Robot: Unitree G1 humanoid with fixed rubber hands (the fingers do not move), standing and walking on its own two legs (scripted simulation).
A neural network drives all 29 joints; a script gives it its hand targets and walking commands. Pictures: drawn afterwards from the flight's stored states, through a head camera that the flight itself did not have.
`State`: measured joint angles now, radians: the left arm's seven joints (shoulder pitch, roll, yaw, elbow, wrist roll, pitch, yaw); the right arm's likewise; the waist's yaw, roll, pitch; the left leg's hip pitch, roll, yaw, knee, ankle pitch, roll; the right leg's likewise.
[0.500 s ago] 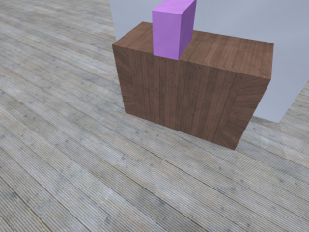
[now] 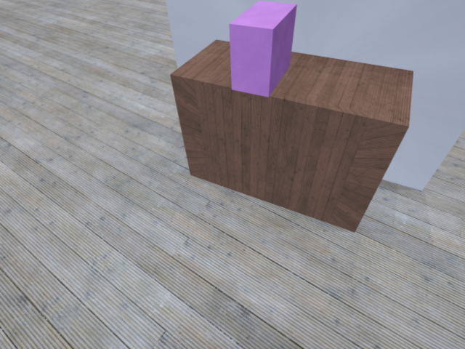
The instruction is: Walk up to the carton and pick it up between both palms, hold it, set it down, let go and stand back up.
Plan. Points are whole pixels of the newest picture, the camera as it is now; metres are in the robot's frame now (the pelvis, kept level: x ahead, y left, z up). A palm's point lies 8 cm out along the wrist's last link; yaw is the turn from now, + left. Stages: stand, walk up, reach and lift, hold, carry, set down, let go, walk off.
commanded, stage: stand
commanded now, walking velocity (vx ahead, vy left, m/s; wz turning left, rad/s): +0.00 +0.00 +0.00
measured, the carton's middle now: (263, 47) +1.20 -0.09 +0.01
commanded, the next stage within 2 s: walk up in 0.80 s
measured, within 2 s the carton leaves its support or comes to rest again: neither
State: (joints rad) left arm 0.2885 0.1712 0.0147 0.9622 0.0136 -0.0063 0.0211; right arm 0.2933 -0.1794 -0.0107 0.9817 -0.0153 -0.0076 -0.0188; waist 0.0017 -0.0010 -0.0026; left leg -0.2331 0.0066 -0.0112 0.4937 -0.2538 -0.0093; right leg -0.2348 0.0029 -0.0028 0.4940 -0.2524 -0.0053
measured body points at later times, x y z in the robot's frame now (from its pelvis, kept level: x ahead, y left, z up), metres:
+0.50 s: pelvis +0.00 +0.01 +0.00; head +0.00 +0.01 +0.45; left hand -0.02 +0.22 -0.16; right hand -0.03 -0.20 -0.16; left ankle +0.01 +0.13 -0.74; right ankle +0.01 -0.12 -0.74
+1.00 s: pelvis -0.01 +0.01 +0.00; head -0.01 +0.01 +0.45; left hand -0.04 +0.21 -0.16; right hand -0.05 -0.19 -0.16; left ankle +0.01 +0.13 -0.74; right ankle +0.01 -0.12 -0.74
